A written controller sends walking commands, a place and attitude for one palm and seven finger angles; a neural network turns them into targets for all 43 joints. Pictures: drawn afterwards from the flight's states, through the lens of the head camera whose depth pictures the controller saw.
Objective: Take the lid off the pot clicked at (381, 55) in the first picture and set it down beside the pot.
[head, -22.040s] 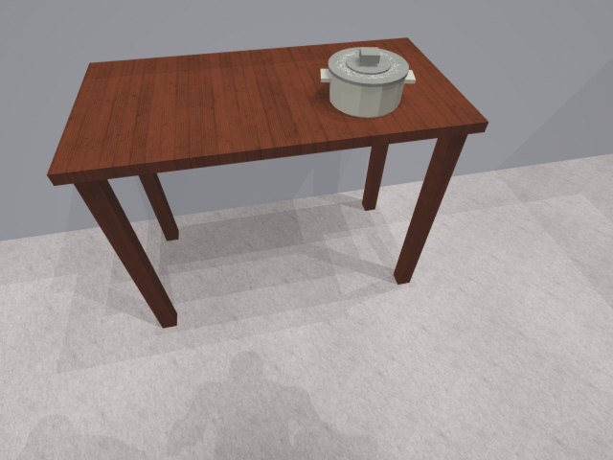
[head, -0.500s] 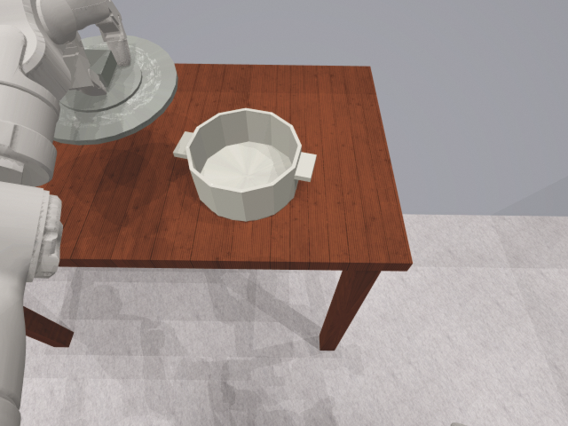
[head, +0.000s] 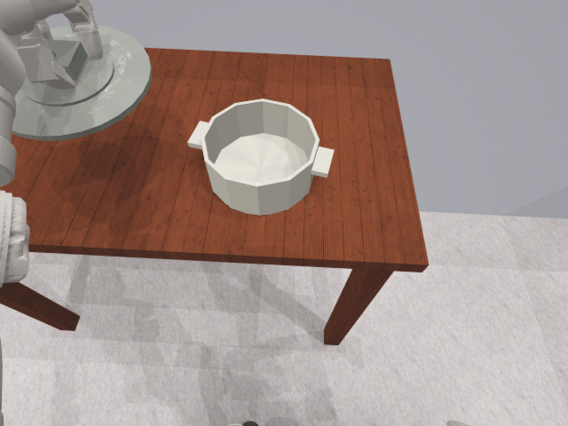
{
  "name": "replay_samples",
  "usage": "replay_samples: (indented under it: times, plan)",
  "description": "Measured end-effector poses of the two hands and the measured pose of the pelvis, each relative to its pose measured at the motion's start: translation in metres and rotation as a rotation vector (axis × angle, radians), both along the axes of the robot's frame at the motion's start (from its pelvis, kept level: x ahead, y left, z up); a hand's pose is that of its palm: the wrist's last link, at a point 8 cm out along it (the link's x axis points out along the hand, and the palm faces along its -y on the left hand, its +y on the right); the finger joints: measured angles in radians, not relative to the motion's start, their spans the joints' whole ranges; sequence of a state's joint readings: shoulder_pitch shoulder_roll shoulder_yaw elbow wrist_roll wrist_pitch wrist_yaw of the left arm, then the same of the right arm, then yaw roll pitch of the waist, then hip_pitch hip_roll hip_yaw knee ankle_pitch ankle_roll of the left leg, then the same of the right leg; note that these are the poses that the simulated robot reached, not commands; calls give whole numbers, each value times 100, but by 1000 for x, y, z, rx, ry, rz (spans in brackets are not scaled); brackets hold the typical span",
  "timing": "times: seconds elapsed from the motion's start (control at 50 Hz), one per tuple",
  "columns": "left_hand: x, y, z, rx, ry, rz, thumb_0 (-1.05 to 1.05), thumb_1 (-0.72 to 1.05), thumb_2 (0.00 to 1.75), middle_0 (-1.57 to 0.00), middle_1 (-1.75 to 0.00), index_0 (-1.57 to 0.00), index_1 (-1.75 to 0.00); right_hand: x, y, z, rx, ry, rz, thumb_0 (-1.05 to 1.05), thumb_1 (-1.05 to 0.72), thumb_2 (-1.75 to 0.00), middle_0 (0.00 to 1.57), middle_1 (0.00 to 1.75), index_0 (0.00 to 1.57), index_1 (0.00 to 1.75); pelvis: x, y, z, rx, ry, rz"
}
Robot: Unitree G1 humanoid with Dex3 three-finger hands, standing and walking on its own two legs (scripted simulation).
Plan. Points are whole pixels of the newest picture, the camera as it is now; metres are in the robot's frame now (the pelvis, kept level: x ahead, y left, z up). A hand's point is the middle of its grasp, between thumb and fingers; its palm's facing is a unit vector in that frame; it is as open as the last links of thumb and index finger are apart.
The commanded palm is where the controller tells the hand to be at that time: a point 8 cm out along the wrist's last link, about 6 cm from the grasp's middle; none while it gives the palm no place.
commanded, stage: move the lid sideways beside the pot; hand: left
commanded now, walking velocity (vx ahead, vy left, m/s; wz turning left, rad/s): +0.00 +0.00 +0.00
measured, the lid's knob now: (59, 59) +0.51 +0.27 +0.20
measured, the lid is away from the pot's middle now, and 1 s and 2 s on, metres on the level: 0.23 0.24 0.23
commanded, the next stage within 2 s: lower the lid onto the table in 0.04 s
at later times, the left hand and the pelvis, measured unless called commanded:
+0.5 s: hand (64, 67) +0.49 +0.25 +0.21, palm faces -0.36 -0.10 -0.93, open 8.2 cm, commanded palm +0.51 +0.26 +0.29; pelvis -0.01 +0.00 +0.00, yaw +0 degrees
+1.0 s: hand (62, 101) +0.48 +0.27 +0.17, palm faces -0.42 -0.10 -0.90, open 8.2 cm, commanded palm +0.52 +0.27 +0.25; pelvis -0.01 +0.00 -0.01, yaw -1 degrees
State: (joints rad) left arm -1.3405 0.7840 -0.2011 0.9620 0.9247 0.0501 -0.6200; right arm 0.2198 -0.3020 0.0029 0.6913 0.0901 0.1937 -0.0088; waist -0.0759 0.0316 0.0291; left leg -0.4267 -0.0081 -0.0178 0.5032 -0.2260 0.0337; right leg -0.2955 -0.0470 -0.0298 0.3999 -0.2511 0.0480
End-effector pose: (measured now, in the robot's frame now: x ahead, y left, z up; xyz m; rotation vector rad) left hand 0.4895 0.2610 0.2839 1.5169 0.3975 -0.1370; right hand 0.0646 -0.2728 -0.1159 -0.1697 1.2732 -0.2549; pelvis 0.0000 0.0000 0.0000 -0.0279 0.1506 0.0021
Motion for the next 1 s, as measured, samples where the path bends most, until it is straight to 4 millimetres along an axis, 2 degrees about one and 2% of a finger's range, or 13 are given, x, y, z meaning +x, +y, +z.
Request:
replay_samples:
  times: [0.18, 0.36, 0.66, 0.88, 1.0]
  plan:
    - [-3, -3, 0, -3, 3, -22, 0, 11, 85, -54, -95, -63, -101, -1, 2, -1, -3, -1, 9, 0, -90, -90, 20, 30, 20, 30, -3, 1, 0, -2, -3, 5]
    - [-1, -3, -3, -15, 24, 29, 0, 11, 85, -54, -95, -63, -101, -14, -1, -1, -2, 1, -14, 0, -90, -90, 20, 30, 20, 30, -4, 1, -1, -3, -2, 2]
    - [-1, -3, -28, -24, 60, 16, 0, 11, 85, -54, -95, -63, -101, -38, -8, 1, -20, 36, -55, 0, -90, -90, 20, 30, 20, 30, -6, -3, -2, -6, -5, -10]
    - [-5, 4, -41, -31, 73, 3, 0, 11, 85, -53, -95, -63, -101, -35, -10, 1, -29, 26, -57, 0, -90, -90, 20, 30, 20, 30, -7, -3, -4, -9, -1, -14]
    - [-7, 12, -54, -34, 102, 14, 0, 12, 85, -53, -95, -63, -101, -32, -8, 1, -36, 20, -54, 0, -90, -90, 20, 30, 20, 30, -8, -1, -5, -13, 3, -14]
